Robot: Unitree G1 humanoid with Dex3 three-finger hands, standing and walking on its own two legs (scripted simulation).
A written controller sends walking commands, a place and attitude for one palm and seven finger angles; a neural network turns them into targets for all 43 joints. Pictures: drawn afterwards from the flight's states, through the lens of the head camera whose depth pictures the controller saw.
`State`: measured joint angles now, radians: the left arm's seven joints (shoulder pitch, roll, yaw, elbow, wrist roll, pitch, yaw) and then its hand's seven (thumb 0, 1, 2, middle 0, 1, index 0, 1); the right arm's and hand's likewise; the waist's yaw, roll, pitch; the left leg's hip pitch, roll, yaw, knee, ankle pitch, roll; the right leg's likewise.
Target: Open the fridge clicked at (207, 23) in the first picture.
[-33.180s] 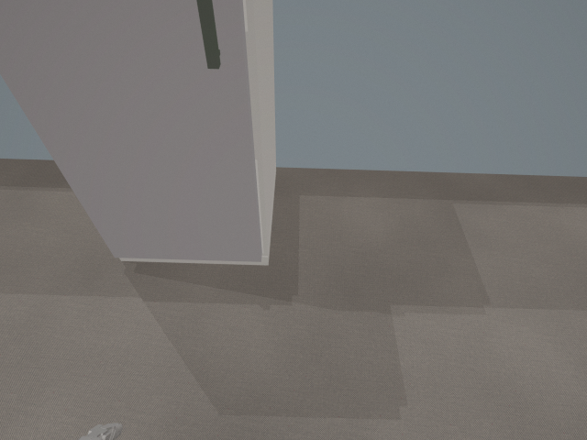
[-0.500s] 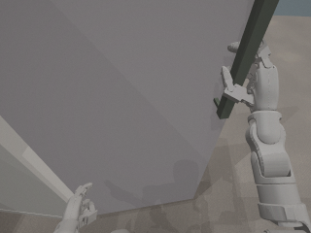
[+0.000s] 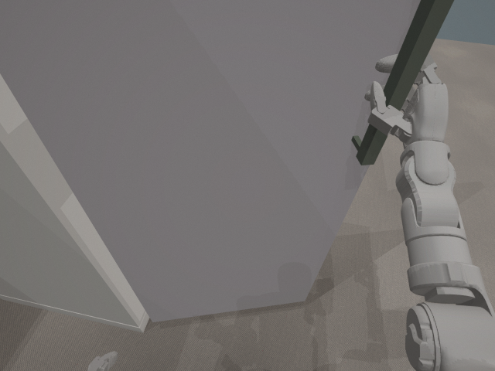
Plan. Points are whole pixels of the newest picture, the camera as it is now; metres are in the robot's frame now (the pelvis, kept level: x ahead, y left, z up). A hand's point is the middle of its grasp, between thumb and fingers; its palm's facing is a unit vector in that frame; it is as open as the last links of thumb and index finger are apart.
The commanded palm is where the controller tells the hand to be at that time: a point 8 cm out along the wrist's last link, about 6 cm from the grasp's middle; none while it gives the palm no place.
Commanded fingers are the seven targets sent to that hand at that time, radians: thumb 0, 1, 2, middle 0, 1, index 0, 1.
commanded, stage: stop walking and hold the door back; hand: right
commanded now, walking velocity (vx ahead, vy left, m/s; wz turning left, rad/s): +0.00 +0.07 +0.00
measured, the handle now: (392, 76) +0.46 -0.15 +0.27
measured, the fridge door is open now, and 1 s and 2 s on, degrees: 70 73 69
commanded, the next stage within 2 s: loosen the grip on the handle in 0.48 s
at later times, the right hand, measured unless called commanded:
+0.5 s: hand (383, 119) +0.41 -0.14 +0.24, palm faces +0.07 +0.99 -0.15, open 5.9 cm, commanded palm +0.40 -0.20 +0.21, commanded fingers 0.00 -0.90 -0.90 0.45 1.40 0.45 1.40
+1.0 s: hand (387, 122) +0.41 -0.14 +0.23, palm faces +0.11 +0.98 -0.15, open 13.1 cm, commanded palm +0.38 -0.20 +0.23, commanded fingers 0.00 0.55 -0.20 0.29 1.20 0.29 1.20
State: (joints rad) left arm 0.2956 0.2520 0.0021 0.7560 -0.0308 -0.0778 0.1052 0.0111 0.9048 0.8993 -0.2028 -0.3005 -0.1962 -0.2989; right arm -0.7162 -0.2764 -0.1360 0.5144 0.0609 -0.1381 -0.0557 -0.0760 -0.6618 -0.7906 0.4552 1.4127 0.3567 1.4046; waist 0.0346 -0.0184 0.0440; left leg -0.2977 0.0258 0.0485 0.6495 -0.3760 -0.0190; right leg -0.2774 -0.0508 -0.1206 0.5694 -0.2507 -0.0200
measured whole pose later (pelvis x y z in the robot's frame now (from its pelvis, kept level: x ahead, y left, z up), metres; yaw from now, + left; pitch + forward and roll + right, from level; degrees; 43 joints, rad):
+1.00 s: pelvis +0.01 +0.02 +0.00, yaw +3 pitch +1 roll -1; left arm 0.31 0.28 0.00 0.71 -0.04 -0.14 0.04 0.01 0.90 0.90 -0.21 -0.30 -0.20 -0.30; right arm -0.53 -0.33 -0.23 0.40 0.09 -0.30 0.04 -0.01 0.36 -0.29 0.49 1.41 0.30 1.29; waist 0.02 -0.01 -0.01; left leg -0.31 -0.01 0.02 0.55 -0.25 0.03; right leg -0.28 -0.05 -0.07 0.52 -0.25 0.02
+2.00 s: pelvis +0.04 -0.02 +0.00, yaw +2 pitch +3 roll +1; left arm 0.28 0.24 -0.03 0.64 -0.04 -0.10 0.07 0.01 0.90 0.90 -0.21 -0.30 -0.20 -0.30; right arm -0.38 -0.42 -0.37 0.27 0.21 -0.21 0.26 -0.02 0.56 -0.19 0.25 1.16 0.25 1.16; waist -0.01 -0.02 -0.06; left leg -0.32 0.02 0.02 0.56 -0.29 -0.02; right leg -0.31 -0.01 -0.06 0.59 -0.33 -0.03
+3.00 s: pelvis +0.03 -0.01 +0.00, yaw +0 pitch -2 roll +1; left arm 0.21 0.27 -0.08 0.61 -0.09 -0.21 0.12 0.01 0.90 0.90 -0.21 -0.30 -0.20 -0.30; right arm 0.01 -0.46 -0.45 -0.13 0.38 0.30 0.42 -0.02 0.55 -0.20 0.25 1.16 0.25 1.16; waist -0.05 -0.07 -0.07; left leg -0.21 0.02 0.06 0.54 -0.30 0.00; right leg -0.22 -0.01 -0.03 0.57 -0.32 -0.01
